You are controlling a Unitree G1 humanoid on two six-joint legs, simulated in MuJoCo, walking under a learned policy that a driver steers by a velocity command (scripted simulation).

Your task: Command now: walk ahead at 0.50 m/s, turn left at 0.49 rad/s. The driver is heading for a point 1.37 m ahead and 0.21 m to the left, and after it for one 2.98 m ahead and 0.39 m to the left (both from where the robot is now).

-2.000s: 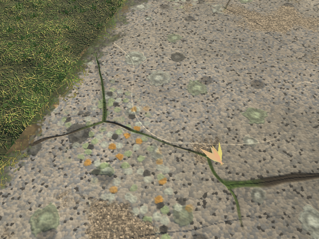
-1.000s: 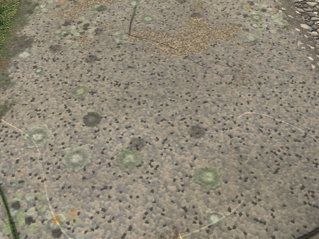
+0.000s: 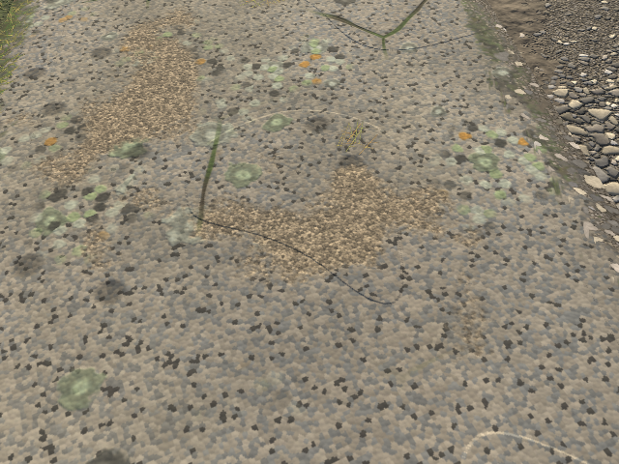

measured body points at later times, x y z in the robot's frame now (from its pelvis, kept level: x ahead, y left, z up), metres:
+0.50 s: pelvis +0.26 +0.09 -0.01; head +0.29 +0.11 +0.44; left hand +0.30 +0.40 -0.12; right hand +0.45 -0.14 -0.10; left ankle +0.28 +0.17 -0.74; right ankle +0.27 -0.08 -0.66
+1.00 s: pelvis +0.55 +0.12 -0.01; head +0.58 +0.12 +0.44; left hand +0.59 +0.42 -0.11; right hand +0.71 -0.12 -0.13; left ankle +0.40 +0.21 -0.65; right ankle +0.64 +0.05 -0.74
